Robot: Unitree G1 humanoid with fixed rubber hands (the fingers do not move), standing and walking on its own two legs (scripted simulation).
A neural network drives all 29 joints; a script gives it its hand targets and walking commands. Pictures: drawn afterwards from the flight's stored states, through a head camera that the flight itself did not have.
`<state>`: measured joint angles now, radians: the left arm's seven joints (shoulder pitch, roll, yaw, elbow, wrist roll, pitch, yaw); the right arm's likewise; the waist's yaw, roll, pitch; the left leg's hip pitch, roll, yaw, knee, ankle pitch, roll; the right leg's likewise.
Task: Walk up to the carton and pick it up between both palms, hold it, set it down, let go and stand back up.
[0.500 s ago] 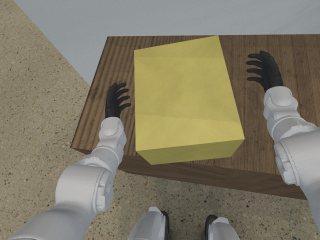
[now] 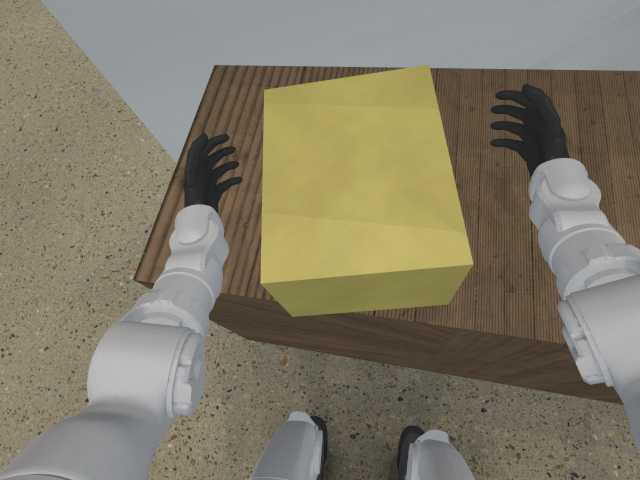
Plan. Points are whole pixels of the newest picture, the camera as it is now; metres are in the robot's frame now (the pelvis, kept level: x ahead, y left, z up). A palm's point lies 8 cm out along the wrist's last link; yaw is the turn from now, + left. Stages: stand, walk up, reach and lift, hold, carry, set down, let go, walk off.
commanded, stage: set down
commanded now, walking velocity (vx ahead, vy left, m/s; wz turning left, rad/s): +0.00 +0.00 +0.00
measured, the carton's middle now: (356, 198) +0.47 +0.06 -0.04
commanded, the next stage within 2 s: none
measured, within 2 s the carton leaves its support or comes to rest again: neither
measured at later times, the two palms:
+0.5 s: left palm (164, 151) +0.43 +0.26 +0.11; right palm (602, 77) +0.52 -0.17 +0.13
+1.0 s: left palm (174, 222) +0.36 +0.24 +0.08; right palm (614, 182) +0.44 -0.20 +0.08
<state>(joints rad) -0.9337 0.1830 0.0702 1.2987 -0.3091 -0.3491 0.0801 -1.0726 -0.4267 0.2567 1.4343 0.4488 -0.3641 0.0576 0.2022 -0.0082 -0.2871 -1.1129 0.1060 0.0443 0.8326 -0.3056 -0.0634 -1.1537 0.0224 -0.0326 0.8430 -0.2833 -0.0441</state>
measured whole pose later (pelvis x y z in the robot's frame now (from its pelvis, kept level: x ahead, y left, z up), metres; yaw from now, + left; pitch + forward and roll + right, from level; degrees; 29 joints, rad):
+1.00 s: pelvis +0.01 +0.01 +0.05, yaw +1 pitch +18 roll -1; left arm -0.52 0.12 0.08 0.85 -0.18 -0.21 0.12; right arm -0.72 -0.47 0.20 1.20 0.46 -0.31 0.13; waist 0.13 0.03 -0.16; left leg -0.63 0.09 0.04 0.53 -0.21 -0.05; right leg -0.64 0.02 -0.05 0.49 -0.17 -0.03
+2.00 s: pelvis +0.03 +0.01 +0.05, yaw +1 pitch +5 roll +1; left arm 0.02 0.08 0.05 0.65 -0.12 -0.41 0.14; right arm -0.12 -0.40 0.22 1.05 0.47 -0.63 0.19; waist 0.06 0.01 -0.03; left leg -0.34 0.08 0.05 0.57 -0.30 -0.05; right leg -0.38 0.01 -0.04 0.60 -0.30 -0.03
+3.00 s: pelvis +0.05 +0.04 +0.07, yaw +0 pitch -3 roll -1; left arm 0.23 0.15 0.00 0.48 0.01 0.01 0.07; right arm 0.14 -0.22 0.01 0.82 0.08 -0.32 0.07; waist 0.01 -0.01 0.06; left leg -0.08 0.06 0.07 0.39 -0.26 -0.03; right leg -0.10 0.00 -0.02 0.36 -0.21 0.00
